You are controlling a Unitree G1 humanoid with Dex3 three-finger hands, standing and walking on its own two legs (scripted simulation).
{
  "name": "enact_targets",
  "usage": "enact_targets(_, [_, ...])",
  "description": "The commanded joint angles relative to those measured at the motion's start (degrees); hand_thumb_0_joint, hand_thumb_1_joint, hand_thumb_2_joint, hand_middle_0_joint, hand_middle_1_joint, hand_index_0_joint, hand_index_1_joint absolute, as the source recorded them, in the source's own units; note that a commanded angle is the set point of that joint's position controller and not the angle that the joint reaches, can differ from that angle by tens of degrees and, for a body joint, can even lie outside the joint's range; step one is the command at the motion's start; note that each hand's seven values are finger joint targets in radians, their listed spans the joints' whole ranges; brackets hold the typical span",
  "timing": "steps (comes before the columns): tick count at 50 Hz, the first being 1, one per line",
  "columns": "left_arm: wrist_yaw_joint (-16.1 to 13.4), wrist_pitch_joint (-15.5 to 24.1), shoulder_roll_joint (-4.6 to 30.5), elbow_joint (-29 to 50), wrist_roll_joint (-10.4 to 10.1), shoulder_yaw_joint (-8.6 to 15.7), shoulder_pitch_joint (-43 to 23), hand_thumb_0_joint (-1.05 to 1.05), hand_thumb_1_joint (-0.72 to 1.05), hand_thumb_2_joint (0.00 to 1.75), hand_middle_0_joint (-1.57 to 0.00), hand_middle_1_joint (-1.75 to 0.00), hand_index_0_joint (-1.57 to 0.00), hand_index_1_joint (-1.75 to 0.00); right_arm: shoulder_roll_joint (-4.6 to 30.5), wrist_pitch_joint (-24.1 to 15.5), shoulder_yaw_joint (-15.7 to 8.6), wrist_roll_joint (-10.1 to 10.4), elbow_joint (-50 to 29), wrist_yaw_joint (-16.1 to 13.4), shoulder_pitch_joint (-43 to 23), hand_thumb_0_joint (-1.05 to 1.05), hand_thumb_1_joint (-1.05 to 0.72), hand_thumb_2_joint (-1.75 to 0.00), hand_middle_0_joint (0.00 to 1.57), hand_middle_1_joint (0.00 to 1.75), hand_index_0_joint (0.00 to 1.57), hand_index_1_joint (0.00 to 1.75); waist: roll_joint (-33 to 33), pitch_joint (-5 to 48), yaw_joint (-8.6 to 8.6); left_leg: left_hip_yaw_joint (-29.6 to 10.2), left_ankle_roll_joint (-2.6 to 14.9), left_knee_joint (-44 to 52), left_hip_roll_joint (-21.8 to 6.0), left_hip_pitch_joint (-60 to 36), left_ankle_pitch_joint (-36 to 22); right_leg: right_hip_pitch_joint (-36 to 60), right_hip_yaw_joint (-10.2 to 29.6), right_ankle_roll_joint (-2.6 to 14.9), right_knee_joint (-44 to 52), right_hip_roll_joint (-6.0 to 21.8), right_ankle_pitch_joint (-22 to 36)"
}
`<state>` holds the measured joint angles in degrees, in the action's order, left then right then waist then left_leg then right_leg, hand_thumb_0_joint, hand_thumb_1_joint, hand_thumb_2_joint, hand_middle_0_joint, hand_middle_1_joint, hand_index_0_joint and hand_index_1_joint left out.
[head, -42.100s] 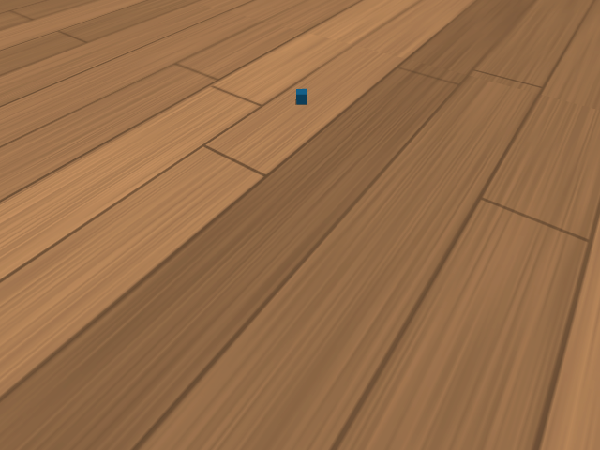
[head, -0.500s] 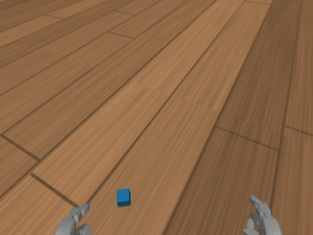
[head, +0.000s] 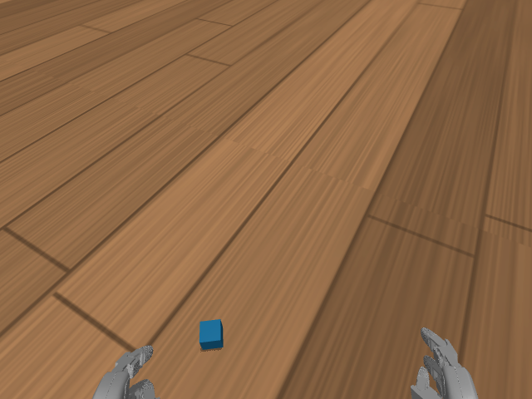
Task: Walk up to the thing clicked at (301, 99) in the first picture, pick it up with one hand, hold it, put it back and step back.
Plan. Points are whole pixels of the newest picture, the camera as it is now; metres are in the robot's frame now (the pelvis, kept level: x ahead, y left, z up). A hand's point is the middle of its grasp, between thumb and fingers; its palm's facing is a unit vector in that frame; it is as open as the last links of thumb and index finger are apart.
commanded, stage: home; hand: left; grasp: from above
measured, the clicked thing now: (211, 334) +0.48 +0.23 -0.68
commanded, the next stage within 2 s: stand in 0.68 s
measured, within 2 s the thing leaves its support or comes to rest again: neither
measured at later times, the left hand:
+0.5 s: hand (158, 397) +0.17 +0.18 -0.05, palm faces +0.05 -0.98 -0.20, open 7.4 cm
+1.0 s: hand out of the picture +0.14 +0.23 -0.10, palm faces +0.02 -0.94 -0.34, open 7.4 cm
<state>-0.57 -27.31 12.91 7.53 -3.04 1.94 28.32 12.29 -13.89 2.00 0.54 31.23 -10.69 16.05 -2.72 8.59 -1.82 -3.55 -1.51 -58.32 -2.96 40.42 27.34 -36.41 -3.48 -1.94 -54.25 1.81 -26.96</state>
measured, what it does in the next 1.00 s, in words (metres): stands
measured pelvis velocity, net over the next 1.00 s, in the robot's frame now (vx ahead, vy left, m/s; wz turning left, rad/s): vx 0.00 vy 0.00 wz -0.01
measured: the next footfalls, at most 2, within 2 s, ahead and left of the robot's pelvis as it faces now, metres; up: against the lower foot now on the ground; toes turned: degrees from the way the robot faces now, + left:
none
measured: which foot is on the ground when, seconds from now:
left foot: down 0.00-1.00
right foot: down 0.00-1.00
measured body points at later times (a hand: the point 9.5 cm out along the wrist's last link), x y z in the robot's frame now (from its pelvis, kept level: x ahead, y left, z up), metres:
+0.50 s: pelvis +0.01 +0.00 +0.00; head +0.03 +0.01 +0.45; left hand +0.17 +0.23 -0.03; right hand +0.17 -0.25 -0.06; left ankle +0.02 +0.13 -0.68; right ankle +0.00 -0.14 -0.68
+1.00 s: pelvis +0.00 +0.00 +0.02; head +0.03 +0.01 +0.47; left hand +0.14 +0.27 -0.08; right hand +0.13 -0.27 -0.09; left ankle +0.02 +0.13 -0.68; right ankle +0.00 -0.14 -0.68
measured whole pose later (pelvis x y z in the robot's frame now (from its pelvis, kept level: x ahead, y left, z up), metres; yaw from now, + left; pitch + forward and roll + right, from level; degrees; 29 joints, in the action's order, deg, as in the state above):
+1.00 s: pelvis +0.00 +0.00 +0.02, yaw -1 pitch +2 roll +0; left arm -1.7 -5.0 16.9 -34.1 2.4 2.1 12.6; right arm 16.4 -2.4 -1.7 -3.1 47.3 -0.9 9.6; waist 0.8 -1.7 1.6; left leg -0.4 -0.8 -47.6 -1.1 25.8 23.4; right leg -24.5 -0.8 -2.1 -47.6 3.7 -24.7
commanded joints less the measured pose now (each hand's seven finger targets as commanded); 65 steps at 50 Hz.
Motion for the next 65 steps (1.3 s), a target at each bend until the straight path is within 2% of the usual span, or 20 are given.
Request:
enact_targets(1, [-0.6, 2.9, 6.2, 12.1, 0.4, 3.7, -2.1, 0.00, 0.90, 0.90, -0.20, -0.30, -0.20, -0.30, 7.1, -3.7, -3.2, -0.2, -8.9, -0.6, -4.5, 0.00, -0.90, -0.90, 0.20, 0.30, 0.20, 0.30, -1.2, 3.9, -0.12, 1.0, 1.76, 11.2, 2.4, -5.8, -6.5, 0.8, -1.4, 1.51, 8.9, -2.9, 6.1])
enact_targets(9, [-0.8, 3.0, 5.2, 10.9, 0.4, 2.9, -0.8, 0.00, 0.90, 0.90, -0.20, -0.30, -0.20, -0.30, 7.0, -3.6, -3.3, -0.2, -8.7, -0.7, -4.1, 0.00, -0.90, -0.90, 0.20, 0.30, 0.20, 0.30, 0.2, 5.3, -0.29, 1.5, 1.75, 10.0, 2.3, -6.7, -11.2, 1.5, -1.4, 1.55, 8.3, -3.0, 9.8])
enact_targets(13, [-1.0, 3.2, 6.8, 11.6, 0.7, 4.4, -0.6, 0.00, 0.90, 0.90, -0.20, -0.30, -0.20, -0.30, 7.2, -3.4, -3.7, -0.3, -8.8, -0.7, -4.1, 0.00, -0.90, -0.90, 0.20, 0.30, 0.20, 0.30, -0.1, 6.0, -0.05, 1.7, 1.74, 9.6, 2.4, -6.9, -11.8, 1.9, -1.2, 1.57, 8.3, -2.9, 10.3])
enact_targets(16, [-0.7, 3.1, 5.3, 11.9, 0.4, 2.8, -1.0, 0.00, 0.90, 0.90, -0.20, -0.30, -0.20, -0.30, 7.0, -3.3, -3.4, -0.3, -8.8, -0.6, -3.9, 0.00, -0.90, -0.90, 0.20, 0.30, 0.20, 0.30, -0.2, 6.0, -0.56, 1.7, 1.77, 9.1, 2.5, -7.3, -13.6, 2.0, -1.1, 1.39, 8.3, -2.9, 12.2])
enact_targets(20, [-0.9, 3.1, 6.9, 12.4, 0.6, 4.4, -1.3, 0.00, 0.90, 0.90, -0.20, -0.30, -0.20, -0.30, 6.9, -3.1, -3.5, -0.3, -8.8, -0.6, -4.0, 0.00, -0.90, -0.90, 0.20, 0.30, 0.20, 0.30, -0.2, 5.3, 0.15, 1.9, 1.78, 9.2, 2.5, -6.5, -12.4, 2.2, -1.1, 1.42, 8.6, -2.7, 11.1])
enact_targets(22, [-0.7, 2.8, 4.4, 10.0, 0.7, 2.1, 0.4, 0.00, 0.90, 0.90, -0.20, -0.30, -0.20, -0.30, 6.8, -3.1, -3.5, -0.3, -8.8, -0.5, -3.9, 0.00, -0.90, -0.90, 0.20, 0.30, 0.20, 0.30, 0.6, 5.3, -0.39, 1.8, 1.75, 9.4, 2.4, -6.8, -12.8, 1.9, -1.2, 1.51, 8.2, -2.9, 11.4])
enact_targets(26, [-1.0, 3.1, 7.3, 12.2, 0.7, 4.4, -1.1, 0.00, 0.90, 0.90, -0.20, -0.30, -0.20, -0.30, 7.4, -2.8, -3.8, -0.2, -8.8, -0.4, -3.7, 0.00, -0.90, -0.90, 0.20, 0.30, 0.20, 0.30, -0.8, 5.6, 0.07, 1.5, 1.57, 9.6, 2.2, -7.1, -13.4, 1.9, -1.3, 1.62, 7.9, -3.0, 11.5])
enact_targets(29, [-0.7, 2.8, 4.5, 11.3, 0.3, 2.0, -0.7, 0.00, 0.90, 0.90, -0.20, -0.30, -0.20, -0.30, 6.8, -2.8, -3.3, -0.2, -9.3, -0.3, -4.1, 0.00, -0.90, -0.90, 0.20, 0.30, 0.20, 0.30, -0.2, 4.6, -0.54, 1.5, 1.76, 9.6, 2.4, -6.7, -12.2, 1.7, -1.3, 1.48, 8.3, -2.9, 11.0])
enact_targets(30, [-0.9, 3.0, 6.6, 12.1, 0.3, 4.3, -1.3, 0.00, 0.90, 0.90, -0.20, -0.30, -0.20, -0.30, 7.3, -2.7, -3.7, -0.2, -9.2, -0.3, -3.7, 0.00, -0.90, -0.90, 0.20, 0.30, 0.20, 0.30, -0.7, 5.1, -0.18, 1.6, 1.73, 9.7, 2.3, -6.5, -11.1, 1.5, -1.1, 1.61, 8.2, -2.9, 9.9])
enact_targets(31, [-0.7, 2.9, 5.3, 12.0, 0.2, 2.6, -1.2, 0.00, 0.90, 0.90, -0.20, -0.30, -0.20, -0.30, 7.1, -2.7, -3.5, -0.1, -9.2, -0.3, -4.0, 0.00, -0.90, -0.90, 0.20, 0.30, 0.20, 0.30, -1.4, 5.1, -0.44, 1.5, 1.61, 10.0, 2.3, -7.2, -11.8, 1.4, -1.2, 1.59, 8.0, -2.9, 10.4])
enact_targets(34, [-0.9, 2.9, 6.5, 11.4, 0.3, 4.3, 0.3, 0.00, 0.90, 0.90, -0.20, -0.30, -0.20, -0.30, 7.4, -2.6, -3.8, -0.2, -9.3, -0.3, -3.8, 0.00, -0.90, -0.90, 0.20, 0.30, 0.20, 0.30, 0.6, 6.2, -0.38, 1.5, 1.74, 9.0, 2.2, -7.4, -14.0, 2.1, -1.3, 1.50, 7.8, -2.9, 12.3])
enact_targets(36, [-0.7, 3.0, 4.6, 11.6, 0.0, 2.4, -0.1, 0.00, 0.90, 0.90, -0.20, -0.30, -0.20, -0.30, 7.0, -2.6, -3.5, -0.1, -9.4, -0.3, -3.6, 0.00, -0.90, -0.90, 0.20, 0.30, 0.20, 0.30, 0.2, 6.8, -0.66, 1.7, 1.76, 8.5, 2.4, -7.5, -15.4, 2.4, -1.1, 1.38, 7.7, -2.9, 14.0])
enact_targets(38, [-1.1, 3.1, 6.7, 12.4, 0.3, 4.4, -0.5, 0.00, 0.90, 0.90, -0.20, -0.30, -0.20, -0.30, 7.3, -2.4, -3.8, -0.2, -9.3, -0.3, -3.5, 0.00, -0.90, -0.90, 0.20, 0.30, 0.20, 0.30, -0.2, 6.9, -0.31, 1.8, 1.66, 8.4, 2.3, -7.7, -15.7, 2.4, -1.1, 1.48, 7.6, -2.8, 13.9])
enact_targets(39, [-3.4, 15.6, 11.1, -7.7, 6.5, 3.2, -17.4, 0.00, 0.90, 0.90, -0.20, -0.30, -0.20, -0.30, 13.6, 3.6, -5.3, -7.4, 5.2, 3.1, -6.6, 0.00, -0.90, -0.90, 0.20, 0.30, 0.20, 0.30, 2.5, -7.7, 4.04, 0.4, 4.77, 14.1, -0.7, -9.3, -24.6, 9.9, 3.0, 4.02, 9.2, 1.0, 14.0])
enact_targets(40, [-2.9, 19.5, 11.5, -18.0, 6.8, 4.3, -10.7, 0.00, 0.90, 0.90, -0.20, -0.30, -0.20, -0.30, 14.4, 6.0, -6.5, -7.2, 5.4, 4.8, -7.4, 0.00, -0.90, -0.90, 0.20, 0.30, 0.20, 0.30, 5.5, -3.1, 4.49, 1.6, 5.50, 13.5, -0.4, -12.6, -24.9, 12.1, 5.8, 6.06, 11.2, 1.7, 14.4])
enact_targets(42, [-2.4, 23.0, 13.0, -23.6, 7.2, 3.3, -11.1, 0.00, 0.90, 0.90, -0.20, -0.30, -0.20, -0.30, 15.0, 7.7, -6.8, -6.7, 4.9, 6.9, -6.6, 0.00, -0.90, -0.90, 0.20, 0.30, 0.20, 0.30, 3.5, -0.5, 3.02, 0.7, 5.30, 13.7, 0.6, -15.8, -22.1, 14.3, 7.6, 6.45, 11.9, 2.5, 17.3])
enact_targets(43, [-2.1, 23.9, 12.7, -25.7, 7.0, 3.4, -13.0, 0.00, 0.90, 0.90, -0.20, -0.30, -0.20, -0.30, 13.9, 8.0, -6.7, -5.3, 6.5, 7.9, -6.3, 0.00, -0.90, -0.90, 0.20, 0.30, 0.20, 0.30, 2.9, 1.3, 2.72, 1.1, 5.27, 14.6, 0.7, -18.3, -22.6, 15.4, 7.8, 5.81, 11.3, 3.1, 19.7])
enact_targets(45, [-1.8, 24.2, 12.0, -31.2, 6.0, 3.5, -14.9, 0.00, 0.90, 0.90, -0.20, -0.30, -0.20, -0.30, 12.7, 8.7, -6.7, -3.4, 8.1, 9.3, -8.0, 0.00, -0.90, -0.90, 0.20, 0.30, 0.20, 0.30, 5.0, -0.4, 3.71, 1.5, 4.83, 16.5, 1.4, -18.4, -19.3, 15.8, 6.9, 5.14, 14.0, 3.1, 15.2])
enact_targets(52, [-2.0, 26.9, 11.9, -46.1, 5.9, 3.6, -18.3, 0.00, 0.90, 0.90, -0.20, -0.30, -0.20, -0.30, 13.1, 10.6, -7.4, -3.7, 14.9, 9.7, -8.5, 0.00, -0.90, -0.90, 0.20, 0.30, 0.20, 0.30, 0.6, -4.8, 3.05, -1.8, 4.78, 25.6, -1.0, -21.6, -13.2, 17.8, 5.2, 3.42, 19.4, 2.7, 12.4])
enact_targets(65, [-2.0, 28.0, 13.4, -63.0, 4.8, 2.7, -18.2, 0.00, 0.90, 0.90, -0.20, -0.30, -0.20, -0.30, 14.3, 12.1, -6.7, -2.3, 24.8, 8.6, -7.2, 0.00, -0.90, -0.90, 0.20, 0.30, 0.20, 0.30, 2.9, -7.7, 2.52, -0.6, 2.99, 35.1, -2.1, -31.2, -22.0, 26.7, 6.0, 2.64, 30.8, 4.4, 21.1])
